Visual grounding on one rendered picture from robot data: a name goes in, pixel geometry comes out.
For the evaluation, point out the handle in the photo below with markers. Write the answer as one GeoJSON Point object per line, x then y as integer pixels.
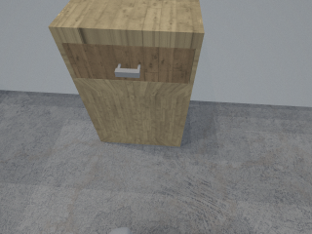
{"type": "Point", "coordinates": [127, 72]}

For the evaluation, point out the cabinet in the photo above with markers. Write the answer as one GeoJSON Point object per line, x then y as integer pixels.
{"type": "Point", "coordinates": [125, 111]}

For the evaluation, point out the drawer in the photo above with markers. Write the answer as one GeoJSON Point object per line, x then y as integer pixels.
{"type": "Point", "coordinates": [157, 64]}

